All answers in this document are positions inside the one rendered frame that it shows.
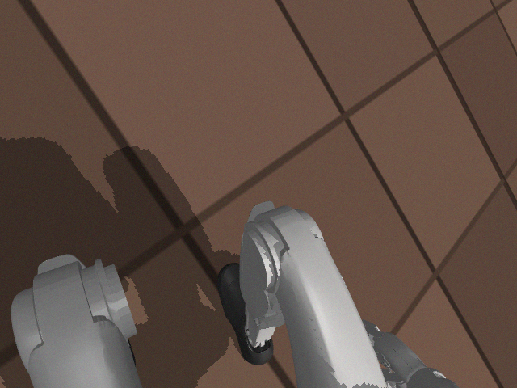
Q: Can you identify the right robot hand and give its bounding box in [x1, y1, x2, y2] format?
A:
[362, 319, 427, 388]

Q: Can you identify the right robot arm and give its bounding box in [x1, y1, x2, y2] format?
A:
[407, 368, 459, 388]

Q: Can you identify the right robot foot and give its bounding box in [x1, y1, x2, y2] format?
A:
[217, 263, 273, 365]

